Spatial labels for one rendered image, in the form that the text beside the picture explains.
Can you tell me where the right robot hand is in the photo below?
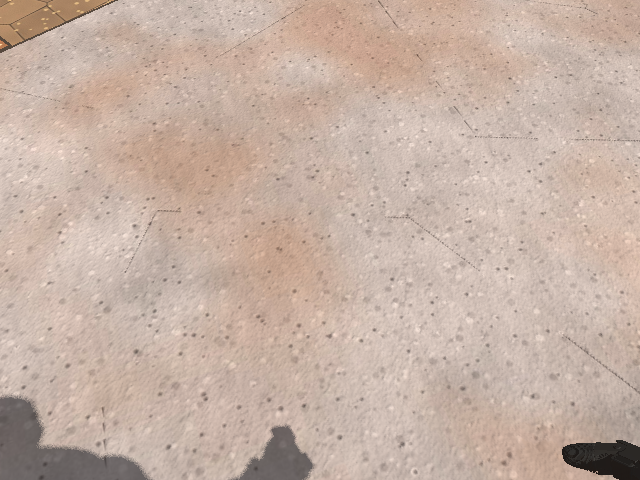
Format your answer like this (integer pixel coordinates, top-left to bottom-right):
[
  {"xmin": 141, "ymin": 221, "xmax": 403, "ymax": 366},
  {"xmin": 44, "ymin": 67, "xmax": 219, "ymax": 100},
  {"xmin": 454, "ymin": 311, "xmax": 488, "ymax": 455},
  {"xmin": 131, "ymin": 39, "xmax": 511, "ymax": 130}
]
[{"xmin": 562, "ymin": 440, "xmax": 640, "ymax": 480}]

